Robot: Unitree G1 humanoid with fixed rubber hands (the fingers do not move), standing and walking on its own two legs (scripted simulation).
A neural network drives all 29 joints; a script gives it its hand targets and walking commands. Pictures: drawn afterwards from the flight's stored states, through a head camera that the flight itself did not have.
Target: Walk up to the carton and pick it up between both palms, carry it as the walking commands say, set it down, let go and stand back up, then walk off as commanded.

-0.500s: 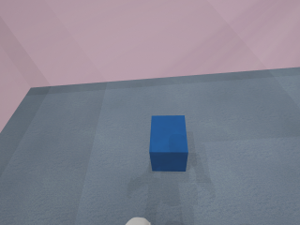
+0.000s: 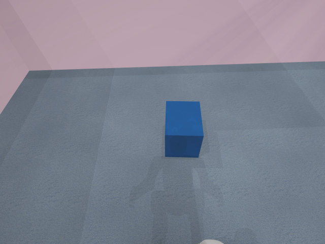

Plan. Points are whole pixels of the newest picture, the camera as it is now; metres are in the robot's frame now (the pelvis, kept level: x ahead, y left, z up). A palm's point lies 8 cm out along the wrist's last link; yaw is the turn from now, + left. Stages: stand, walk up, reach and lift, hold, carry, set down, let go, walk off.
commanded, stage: walk off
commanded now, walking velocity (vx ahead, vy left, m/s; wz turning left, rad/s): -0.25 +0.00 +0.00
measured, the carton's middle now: (182, 129) +0.93 -0.05 -0.63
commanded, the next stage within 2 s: stand in 1.38 s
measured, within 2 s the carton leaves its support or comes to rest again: neither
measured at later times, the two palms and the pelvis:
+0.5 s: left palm out of the picture -0.07 +0.23 -0.10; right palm out of the picture -0.08 -0.29 -0.13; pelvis -0.15 -0.04 +0.01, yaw +0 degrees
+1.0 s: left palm out of the picture -0.22 +0.27 -0.12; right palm out of the picture -0.23 -0.26 -0.12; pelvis -0.30 +0.00 +0.00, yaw -1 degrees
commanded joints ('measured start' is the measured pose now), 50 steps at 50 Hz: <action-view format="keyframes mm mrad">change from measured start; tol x32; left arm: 1 -83 68 -1 -90 59 -4 8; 50 -121 63 -7 -103 38 0 15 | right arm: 1 140 -152 -24 -3 2 -27 -25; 50 117 -171 -30 9 -6 -37 -12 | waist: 1 -69 150 -87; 32 -32 -256 -119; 36 -22 236 13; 50 -77 236 -138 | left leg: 1 262 336 -405 -221 511 128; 11 -94 262 -289 -279 160 25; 15 -193 -34 -130 564 -241 -62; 20 -206 -50 -62 751 -150 -110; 33 168 58 65 -175 -46 -45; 37 -347 471 -486 -519 -347 94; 50 316 350 -368 -216 681 128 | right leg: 1 -162 -6 135 -118 -93 28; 11 308 -23 -7 -725 178 -38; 14 10 -520 490 -1113 -41 -214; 27 399 -324 308 -961 215 -214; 34 21 -262 235 -964 -10 -63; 37 -50 63 118 -189 -127 -2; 42 -12 59 125 169 37 -1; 50 -37 -61 95 -402 -154 25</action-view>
